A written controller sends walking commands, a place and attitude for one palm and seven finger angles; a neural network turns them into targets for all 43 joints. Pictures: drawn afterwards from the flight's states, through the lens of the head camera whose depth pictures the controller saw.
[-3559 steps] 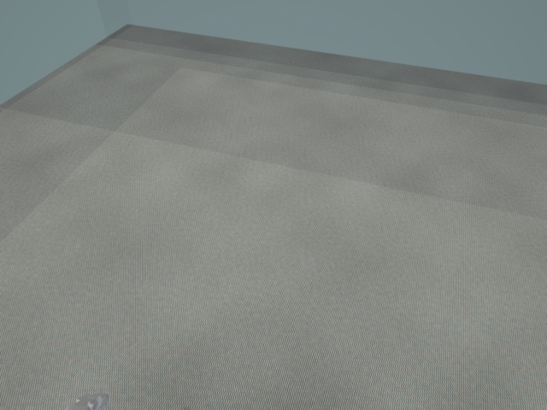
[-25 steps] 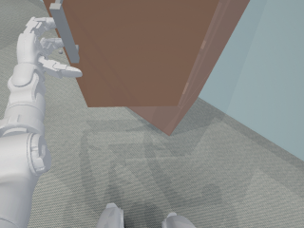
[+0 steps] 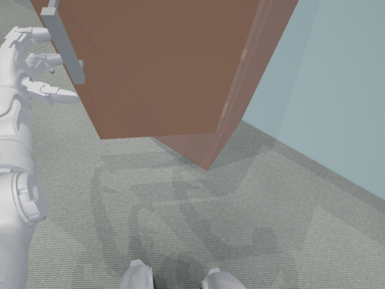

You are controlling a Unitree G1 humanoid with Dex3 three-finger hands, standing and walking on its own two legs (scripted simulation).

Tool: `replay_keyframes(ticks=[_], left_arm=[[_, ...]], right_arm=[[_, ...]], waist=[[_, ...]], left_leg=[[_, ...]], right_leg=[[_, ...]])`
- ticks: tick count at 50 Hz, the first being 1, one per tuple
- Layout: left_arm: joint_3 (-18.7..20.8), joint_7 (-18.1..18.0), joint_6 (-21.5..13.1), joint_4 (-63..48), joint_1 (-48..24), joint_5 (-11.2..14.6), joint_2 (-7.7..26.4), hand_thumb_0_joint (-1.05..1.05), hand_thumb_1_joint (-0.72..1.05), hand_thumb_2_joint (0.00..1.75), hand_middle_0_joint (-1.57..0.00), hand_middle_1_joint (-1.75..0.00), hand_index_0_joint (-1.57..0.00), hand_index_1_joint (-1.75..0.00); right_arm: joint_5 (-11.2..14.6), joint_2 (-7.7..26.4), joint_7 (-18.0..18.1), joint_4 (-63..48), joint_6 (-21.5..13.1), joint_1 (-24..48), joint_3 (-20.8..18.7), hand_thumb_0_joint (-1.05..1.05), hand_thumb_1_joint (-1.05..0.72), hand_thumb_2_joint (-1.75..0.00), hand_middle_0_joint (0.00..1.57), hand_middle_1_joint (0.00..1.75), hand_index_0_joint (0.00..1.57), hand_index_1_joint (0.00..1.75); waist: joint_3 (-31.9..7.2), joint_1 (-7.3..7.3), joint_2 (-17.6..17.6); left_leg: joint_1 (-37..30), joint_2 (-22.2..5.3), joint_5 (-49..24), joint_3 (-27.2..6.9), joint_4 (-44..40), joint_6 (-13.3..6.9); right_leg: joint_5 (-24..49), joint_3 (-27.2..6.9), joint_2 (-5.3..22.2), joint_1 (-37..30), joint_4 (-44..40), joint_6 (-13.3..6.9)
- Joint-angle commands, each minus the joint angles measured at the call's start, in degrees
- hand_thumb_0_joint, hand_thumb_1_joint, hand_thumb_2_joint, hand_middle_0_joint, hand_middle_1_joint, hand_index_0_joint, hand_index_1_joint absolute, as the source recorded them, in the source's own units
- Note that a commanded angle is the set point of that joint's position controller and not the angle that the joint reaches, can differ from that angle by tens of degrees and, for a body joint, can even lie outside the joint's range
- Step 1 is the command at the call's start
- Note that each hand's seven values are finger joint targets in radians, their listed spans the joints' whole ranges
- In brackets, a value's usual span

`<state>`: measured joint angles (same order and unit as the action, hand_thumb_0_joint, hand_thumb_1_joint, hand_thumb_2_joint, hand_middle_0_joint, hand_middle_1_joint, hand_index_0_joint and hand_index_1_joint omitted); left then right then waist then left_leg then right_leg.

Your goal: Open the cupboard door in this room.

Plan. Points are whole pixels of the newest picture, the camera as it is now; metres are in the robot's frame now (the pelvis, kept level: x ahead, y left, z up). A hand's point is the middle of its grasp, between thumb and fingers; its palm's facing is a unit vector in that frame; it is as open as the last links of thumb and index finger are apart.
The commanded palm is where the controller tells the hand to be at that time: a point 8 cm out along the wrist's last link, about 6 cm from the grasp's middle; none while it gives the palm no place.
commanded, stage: move the hooked fingers beside the handle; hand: left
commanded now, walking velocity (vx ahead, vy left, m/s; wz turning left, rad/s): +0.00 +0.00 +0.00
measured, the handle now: (67, 44) +0.59 +0.20 +0.12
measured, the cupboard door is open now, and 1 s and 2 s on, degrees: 40 40 40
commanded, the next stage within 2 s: slide the fingers in behind the handle in 1.56 s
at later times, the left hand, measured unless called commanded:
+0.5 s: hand (39, 71) +0.51 +0.24 +0.12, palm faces +0.04 -1.00 +0.01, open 14.0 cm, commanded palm +0.49 +0.28 +0.12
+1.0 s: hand (24, 74) +0.51 +0.27 +0.12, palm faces +0.02 -1.00 +0.02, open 14.0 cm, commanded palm +0.50 +0.30 +0.11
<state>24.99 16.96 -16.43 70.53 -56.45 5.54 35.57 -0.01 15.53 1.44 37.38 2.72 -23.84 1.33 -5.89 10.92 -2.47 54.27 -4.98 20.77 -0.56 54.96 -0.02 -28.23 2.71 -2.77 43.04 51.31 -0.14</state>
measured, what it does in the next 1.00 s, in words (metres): stands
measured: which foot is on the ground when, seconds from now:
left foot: down 0.00-1.00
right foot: down 0.00-1.00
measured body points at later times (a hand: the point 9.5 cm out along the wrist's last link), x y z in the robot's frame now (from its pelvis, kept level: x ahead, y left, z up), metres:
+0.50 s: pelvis +0.00 +0.00 +0.00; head +0.11 +0.02 +0.43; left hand +0.50 +0.29 +0.12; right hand -0.02 -0.27 -0.11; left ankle +0.04 +0.12 -0.68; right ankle -0.04 -0.13 -0.68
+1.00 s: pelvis +0.00 +0.01 +0.00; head +0.12 +0.04 +0.43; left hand +0.50 +0.32 +0.12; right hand -0.02 -0.27 -0.10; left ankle +0.04 +0.12 -0.68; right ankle -0.04 -0.13 -0.68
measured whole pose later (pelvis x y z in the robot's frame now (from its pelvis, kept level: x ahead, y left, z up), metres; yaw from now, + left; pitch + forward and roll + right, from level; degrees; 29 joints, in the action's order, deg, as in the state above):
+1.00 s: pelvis +0.00 +0.01 +0.00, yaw +0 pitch +21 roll -5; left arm 25.5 23.1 -14.8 72.1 -57.9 6.5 41.4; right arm 0.5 16.1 2.9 36.9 3.4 -23.7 2.3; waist -5.7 10.9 -1.9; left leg 56.4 -4.8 20.7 -1.2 56.0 -0.7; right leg -27.6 3.1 -2.8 44.3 51.1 0.6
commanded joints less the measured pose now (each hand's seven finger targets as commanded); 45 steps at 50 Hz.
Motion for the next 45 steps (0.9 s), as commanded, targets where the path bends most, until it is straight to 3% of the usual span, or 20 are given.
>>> replay_keyframes(ticks=[1, 3, 4, 6, 8, 10, 12, 13, 16, 17, 21, 22, 24, 30, 33, 36, 37, 41, 42, 45], left_arm=[[0.8, 1.0, -4.8, -15.5, -24.9, 1.4, 14.1, 0.0, -0.5, 0.3, -0.3, -1.2, -0.3, -1.2], [-0.2, 1.2, -3.7, -13.7, -23.6, 1.8, 12.6, 0.0, -0.5, 0.3, -0.3, -1.2, -0.3, -1.2], [0.9, 1.2, -3.4, -13.5, -23.8, 1.7, 14.2, 0.0, -0.5, 0.3, -0.3, -1.2, -0.3, -1.2], [0.3, 1.0, -2.9, -12.7, -24.7, 1.8, 13.7, 0.0, -0.5, 0.3, -0.3, -1.2, -0.3, -1.2], [-0.3, 0.5, -3.1, -13.5, -25.9, 1.3, 13.4, 0.0, -0.5, 0.3, -0.3, -1.2, -0.3, -1.2], [1.1, 0.2, -3.4, -12.7, -26.8, 1.2, 15.7, 0.0, -0.5, 0.3, -0.3, -1.2, -0.3, -1.2], [1.2, 0.2, -4.5, -14.4, -28.7, 1.0, 16.2, 0.0, -0.5, 0.3, -0.3, -1.2, -0.3, -1.2], [2.4, 0.3, -4.5, -12.9, -26.7, 0.8, 17.6, 0.0, -0.5, 0.3, -0.3, -1.2, -0.3, -1.2], [1.1, 1.2, -4.3, -12.2, -26.2, 1.0, 16.4, 0.0, -0.5, 0.3, -0.3, -1.2, -0.3, -1.2], [2.3, 1.4, -4.1, -11.5, -25.4, 0.8, 18.1, 0.0, -0.5, 0.3, -0.3, -1.2, -0.3, -1.2], [2.2, 2.3, -3.4, -11.5, -26.5, 1.1, 19.1, 0.0, -0.5, 0.3, -0.3, -1.2, -0.3, -1.2], [3.1, 2.4, -3.7, -12.6, -26.5, 1.1, 20.1, 0.0, -0.5, 0.3, -0.3, -1.2, -0.3, -1.2], [2.4, 2.9, -3.6, -12.3, -25.9, 1.4, 19.4, 0.0, -0.5, 0.3, -0.3, -1.2, -0.3, -1.2], [3.6, 4.5, -3.1, -10.8, -24.0, 1.6, 21.9, 0.0, -0.5, 0.3, -0.3, -1.2, -0.3, -1.2], [2.9, 5.1, -3.3, -11.5, -25.5, 1.8, 21.4, 0.0, -0.5, 0.3, -0.3, -1.2, -0.3, -1.2], [3.2, 5.8, -3.0, -9.6, -25.9, 2.2, 22.4, 0.0, -0.5, 0.3, -0.3, -1.2, -0.3, -1.2], [3.0, 6.0, -3.1, -10.2, -27.0, 1.9, 23.1, 0.0, -0.5, 0.3, -0.3, -1.2, -0.3, -1.2], [1.7, 6.6, -3.2, -11.0, -26.8, 2.5, 20.6, 0.0, -0.5, 0.3, -0.3, -1.2, -0.3, -1.2], [2.7, 6.6, -3.3, -12.1, -27.1, 2.3, 22.0, 0.0, -0.5, 0.3, -0.3, -1.2, -0.3, -1.2], [1.2, 6.6, -2.1, -9.4, -26.2, 2.4, 19.9, 0.0, -0.5, 0.3, -0.3, -1.2, -0.3, -1.2]], right_arm=[[0.0, 10.6, 0.7, -2.5, -0.2, -9.9, -3.9, 0.0, -0.9, -0.9, 0.2, 0.3, 0.2, 0.3], [0.2, 10.7, 0.6, -2.5, 0.1, -9.6, -3.9, 0.0, -0.9, -0.9, 0.2, 0.3, 0.2, 0.3], [0.3, 11.0, 0.7, -2.4, 0.3, -9.9, -4.0, 0.0, -0.9, -0.9, 0.2, 0.3, 0.2, 0.3], [0.2, 11.0, 0.9, -2.4, 0.4, -9.9, -3.8, 0.0, -0.9, -0.9, 0.2, 0.3, 0.2, 0.3], [0.2, 11.0, 0.9, -2.3, 0.4, -9.5, -3.9, 0.0, -0.9, -0.9, 0.2, 0.3, 0.2, 0.3], [0.1, 11.3, 1.1, -2.1, 0.3, -9.8, -3.7, 0.0, -0.9, -0.9, 0.2, 0.3, 0.2, 0.3], [0.1, 11.2, 1.1, -2.0, -0.1, -9.7, -3.7, 0.0, -0.9, -0.9, 0.2, 0.3, 0.2, 0.3], [0.0, 11.3, 1.1, -2.0, 0.0, -9.8, -3.7, 0.0, -0.9, -0.9, 0.2, 0.3, 0.2, 0.3], [0.1, 11.1, 1.1, -2.3, 0.1, -9.7, -3.4, 0.0, -0.9, -0.9, 0.2, 0.3, 0.2, 0.3], [0.3, 11.4, 1.3, -2.4, 0.2, -9.6, -3.5, 0.0, -0.9, -0.9, 0.2, 0.3, 0.2, 0.3], [0.3, 11.5, 1.6, -2.7, 0.4, -9.7, -3.3, 0.0, -0.9, -0.9, 0.2, 0.3, 0.2, 0.3], [0.4, 11.6, 1.6, -3.0, 0.4, -9.7, -3.4, 0.0, -0.9, -0.9, 0.2, 0.3, 0.2, 0.3], [0.5, 11.5, 1.6, -3.0, 0.3, -9.4, -3.3, 0.0, -0.9, -0.9, 0.2, 0.3, 0.2, 0.3], [0.7, 11.9, 1.9, -3.1, 0.7, -9.4, -3.2, 0.0, -0.9, -0.9, 0.2, 0.3, 0.2, 0.3], [0.7, 11.9, 2.1, -2.8, 0.7, -9.4, -3.2, 0.0, -0.9, -0.9, 0.2, 0.3, 0.2, 0.3], [0.8, 12.1, 2.4, -2.8, 0.6, -9.5, -2.9, 0.0, -0.9, -0.9, 0.2, 0.3, 0.2, 0.3], [0.9, 12.2, 2.5, -2.8, 0.6, -9.4, -2.9, 0.0, -0.9, -0.9, 0.2, 0.3, 0.2, 0.3], [0.6, 12.0, 2.5, -2.6, 0.3, -9.9, -2.9, 0.0, -0.9, -0.9, 0.2, 0.3, 0.2, 0.3], [0.5, 12.2, 2.4, -2.6, 0.3, -9.8, -3.1, 0.0, -0.9, -0.9, 0.2, 0.3, 0.2, 0.3], [0.7, 12.1, 2.3, -2.7, 0.4, -9.4, -2.9, 0.0, -0.9, -0.9, 0.2, 0.3, 0.2, 0.3]], waist=[[-28.6, -0.35, -10.3], [-26.8, -0.09, -7.9], [-26.1, -0.2, -7.9], [-23.8, 0.39, -5.9], [-24.3, 0.43, -8.5], [-23.7, 0.79, -6.4], [-26.0, 0.61, -9.4], [-26.2, 0.06, -8.8], [-25.4, 0.51, -8.2], [-25.5, 0.24, -7.5], [-24.6, 0.58, -7.2], [-26.6, 0.03, -8.5], [-25.7, 0.32, -8.2], [-24.5, -0.13, -7.6], [-24.7, 0.46, -9.1], [-22.8, 0.9, -7.3], [-23.7, 0.87, -9.3], [-24.6, 1.13, -10.1], [-26.3, 0.32, -11.8], [-23.5, 1.27, -9.1]], left_leg=[[-34.5, 2.5, -24.6, -2.3, -2.3, -1.8], [-33.4, 2.4, -23.4, -2.4, -2.7, -1.9], [-32.9, 2.2, -22.5, -2.4, -2.9, -1.9], [-31.2, 2.4, -20.5, -2.5, -3.2, -2.1], [-32.4, 2.3, -20.0, -2.6, -3.2, -1.8], [-31.1, 2.2, -18.7, -3.0, -3.4, -2.0], [-33.0, 2.3, -20.0, -2.9, -3.0, -1.9], [-32.7, 2.2, -20.2, -3.0, -2.9, -1.8], [-31.7, 2.4, -20.2, -2.8, -2.8, -2.0], [-31.3, 2.2, -19.8, -2.6, -2.9, -1.9], [-30.1, 2.2, -18.7, -2.5, -2.9, -2.2], [-31.0, 2.3, -19.5, -2.3, -3.0, -2.1], [-31.1, 2.2, -19.6, -2.4, -2.9, -2.1], [-29.4, 2.3, -18.4, -2.1, -3.1, -2.2], [-31.2, 2.1, -18.8, -2.5, -2.9, -2.1], [-29.0, 2.2, -17.0, -2.5, -2.9, -2.4], [-30.0, 2.0, -17.1, -2.8, -3.1, -2.1], [-33.0, 1.8, -19.2, -3.4, -2.9, -1.9], [-34.0, 1.7, -19.9, -3.5, -2.8, -1.7], [-31.7, 1.7, -17.9, -3.4, -2.8, -1.9]], right_leg=[[26.0, -0.5, -2.2, 0.2, -6.0, -0.5], [25.2, -0.3, -2.2, 0.7, -6.7, -0.2], [24.4, -0.3, -2.2, 0.9, -6.7, -0.1], [22.8, -0.3, -2.1, 1.1, -7.1, -0.2], [21.4, -0.2, -2.0, 2.7, -7.2, -0.3], [20.4, -0.4, -2.0, 2.4, -7.3, -0.2], [21.1, -0.6, -2.0, 2.9, -6.9, -0.3], [21.0, -0.5, -2.0, 2.3, -6.7, -0.4], [21.8, -0.6, -2.0, 1.7, -6.7, -0.3], [21.5, -0.7, -2.0, 1.7, -6.9, -0.1], [21.1, -0.8, -2.0, 1.4, -6.9, -0.1], [21.8, -0.9, -1.9, 0.8, -7.0, 0.0], [21.8, -0.8, -2.0, 1.3, -7.0, 0.0], [21.3, -0.9, -2.0, 0.5, -7.4, 0.0], [20.5, -0.7, -2.1, 2.6, -7.4, -0.1], [19.1, -0.9, -2.1, 2.6, -7.7, -0.1], [18.6, -0.7, -2.0, 3.5, -7.4, -0.1], [18.5, -0.1, -2.3, 5.0, -7.2, -0.4], [18.7, -0.1, -2.2, 5.0, -7.0, -0.4], [17.5, 0.1, -2.2, 5.9, -7.3, -0.2]])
